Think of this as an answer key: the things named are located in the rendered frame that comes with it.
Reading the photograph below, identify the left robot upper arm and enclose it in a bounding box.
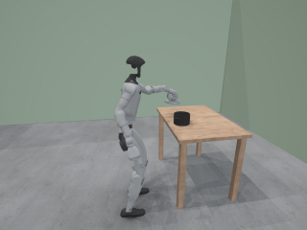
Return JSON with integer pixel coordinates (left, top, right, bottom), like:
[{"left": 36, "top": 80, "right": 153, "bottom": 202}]
[{"left": 137, "top": 81, "right": 154, "bottom": 95}]

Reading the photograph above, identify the robot left forearm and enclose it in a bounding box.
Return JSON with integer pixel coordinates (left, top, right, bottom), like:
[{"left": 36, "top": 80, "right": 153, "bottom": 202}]
[{"left": 151, "top": 85, "right": 170, "bottom": 94}]

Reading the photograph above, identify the left robot hand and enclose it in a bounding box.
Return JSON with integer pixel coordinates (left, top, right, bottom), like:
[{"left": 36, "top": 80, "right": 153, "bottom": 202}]
[{"left": 166, "top": 88, "right": 179, "bottom": 102}]

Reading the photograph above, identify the table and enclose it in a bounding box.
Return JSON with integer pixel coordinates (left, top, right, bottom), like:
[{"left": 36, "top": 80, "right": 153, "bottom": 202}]
[{"left": 156, "top": 105, "right": 253, "bottom": 210}]

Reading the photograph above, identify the lid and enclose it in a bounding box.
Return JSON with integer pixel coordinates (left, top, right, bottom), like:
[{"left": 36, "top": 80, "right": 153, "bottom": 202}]
[{"left": 164, "top": 100, "right": 180, "bottom": 104}]

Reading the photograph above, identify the left robot thigh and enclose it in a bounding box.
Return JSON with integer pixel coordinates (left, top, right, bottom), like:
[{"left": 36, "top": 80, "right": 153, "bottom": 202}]
[{"left": 132, "top": 128, "right": 147, "bottom": 166}]

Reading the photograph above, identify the right robot upper arm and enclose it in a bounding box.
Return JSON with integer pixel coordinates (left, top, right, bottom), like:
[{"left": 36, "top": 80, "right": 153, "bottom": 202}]
[{"left": 114, "top": 83, "right": 136, "bottom": 118}]

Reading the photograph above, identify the robot left foot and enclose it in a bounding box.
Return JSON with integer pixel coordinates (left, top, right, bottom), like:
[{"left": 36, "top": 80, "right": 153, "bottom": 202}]
[{"left": 139, "top": 187, "right": 150, "bottom": 195}]

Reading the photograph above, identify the right robot hand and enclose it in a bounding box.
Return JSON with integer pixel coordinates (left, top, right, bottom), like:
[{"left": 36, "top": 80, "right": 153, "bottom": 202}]
[{"left": 127, "top": 145, "right": 144, "bottom": 171}]

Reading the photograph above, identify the pot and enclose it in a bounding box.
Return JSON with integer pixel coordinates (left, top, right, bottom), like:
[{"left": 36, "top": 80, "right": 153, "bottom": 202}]
[{"left": 174, "top": 111, "right": 190, "bottom": 127}]

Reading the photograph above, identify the robot right forearm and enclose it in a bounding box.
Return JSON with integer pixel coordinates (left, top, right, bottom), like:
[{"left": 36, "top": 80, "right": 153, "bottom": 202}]
[{"left": 115, "top": 110, "right": 135, "bottom": 148}]

